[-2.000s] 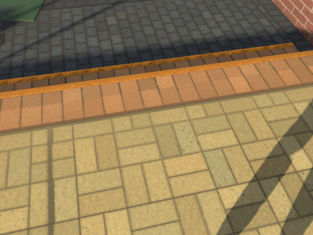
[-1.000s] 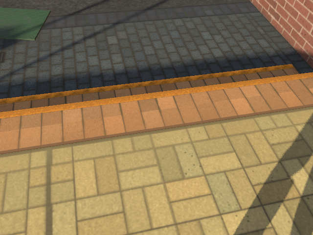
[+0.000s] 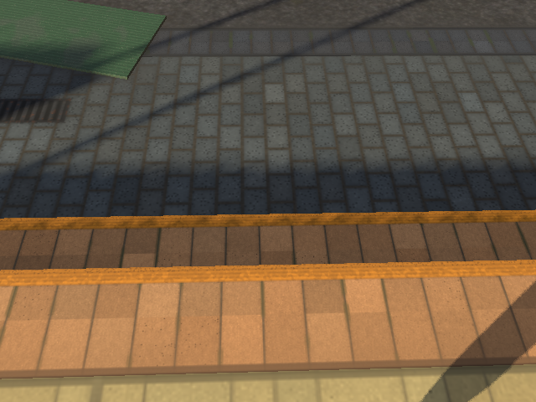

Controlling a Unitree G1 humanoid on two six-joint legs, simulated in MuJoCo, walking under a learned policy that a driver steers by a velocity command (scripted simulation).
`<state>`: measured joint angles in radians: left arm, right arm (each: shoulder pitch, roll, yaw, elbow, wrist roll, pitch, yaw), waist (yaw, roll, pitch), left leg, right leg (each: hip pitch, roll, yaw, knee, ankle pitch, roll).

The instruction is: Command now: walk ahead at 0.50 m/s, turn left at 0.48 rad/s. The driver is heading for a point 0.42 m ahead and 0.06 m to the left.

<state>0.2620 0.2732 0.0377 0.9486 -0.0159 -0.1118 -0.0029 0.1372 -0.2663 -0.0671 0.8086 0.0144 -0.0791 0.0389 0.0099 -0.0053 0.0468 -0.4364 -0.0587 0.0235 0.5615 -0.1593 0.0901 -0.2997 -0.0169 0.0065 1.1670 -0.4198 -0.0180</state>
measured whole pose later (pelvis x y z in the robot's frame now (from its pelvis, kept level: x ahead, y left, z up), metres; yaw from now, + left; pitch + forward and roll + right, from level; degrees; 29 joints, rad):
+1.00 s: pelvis +0.37 -0.02 +0.01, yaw +15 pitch +1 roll -1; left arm 0.13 0.28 0.06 0.80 -0.01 -0.09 -0.08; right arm 0.17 -0.27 -0.04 0.81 0.00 -0.07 0.06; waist -0.01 0.00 0.00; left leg -0.26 0.07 0.01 0.56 -0.33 -0.04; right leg -0.28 0.01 -0.11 0.52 -0.27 -0.04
